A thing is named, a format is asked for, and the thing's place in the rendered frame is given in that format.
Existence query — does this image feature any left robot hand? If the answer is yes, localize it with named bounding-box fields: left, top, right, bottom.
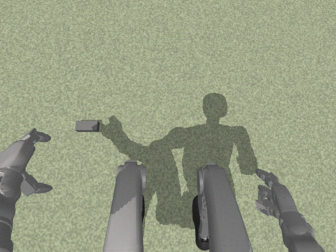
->
left=0, top=128, right=53, bottom=196

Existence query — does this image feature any small box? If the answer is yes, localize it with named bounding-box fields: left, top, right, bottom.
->
left=75, top=121, right=100, bottom=132

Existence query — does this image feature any left robot arm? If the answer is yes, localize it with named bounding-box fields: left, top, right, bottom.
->
left=0, top=169, right=24, bottom=252

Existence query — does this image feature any right robot hand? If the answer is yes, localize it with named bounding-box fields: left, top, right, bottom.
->
left=256, top=169, right=298, bottom=219

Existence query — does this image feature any right robot foot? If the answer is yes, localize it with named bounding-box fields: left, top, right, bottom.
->
left=192, top=195, right=209, bottom=250

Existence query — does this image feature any right robot arm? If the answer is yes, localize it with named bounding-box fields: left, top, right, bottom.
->
left=279, top=211, right=325, bottom=252

